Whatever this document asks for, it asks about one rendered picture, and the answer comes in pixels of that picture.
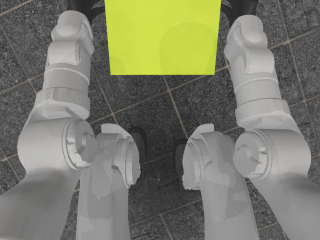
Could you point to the right robot foot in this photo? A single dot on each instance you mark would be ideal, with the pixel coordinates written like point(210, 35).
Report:
point(177, 154)

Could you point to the left robot forearm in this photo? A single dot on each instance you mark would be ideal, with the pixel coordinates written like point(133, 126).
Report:
point(67, 71)

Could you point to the left robot shin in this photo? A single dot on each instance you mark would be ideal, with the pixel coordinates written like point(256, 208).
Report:
point(116, 129)

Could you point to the right robot forearm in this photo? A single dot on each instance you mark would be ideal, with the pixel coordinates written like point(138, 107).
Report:
point(254, 78)

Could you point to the left robot hand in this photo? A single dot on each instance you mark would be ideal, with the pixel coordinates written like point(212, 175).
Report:
point(84, 7)

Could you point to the carton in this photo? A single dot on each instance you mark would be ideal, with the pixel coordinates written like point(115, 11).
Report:
point(162, 37)

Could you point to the robot left upper arm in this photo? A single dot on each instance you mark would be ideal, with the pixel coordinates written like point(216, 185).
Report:
point(54, 153)

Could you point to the right robot hand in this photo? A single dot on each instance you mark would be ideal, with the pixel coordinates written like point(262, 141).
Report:
point(239, 8)

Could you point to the robot right upper arm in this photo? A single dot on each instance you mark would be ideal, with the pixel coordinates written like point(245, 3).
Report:
point(277, 161)

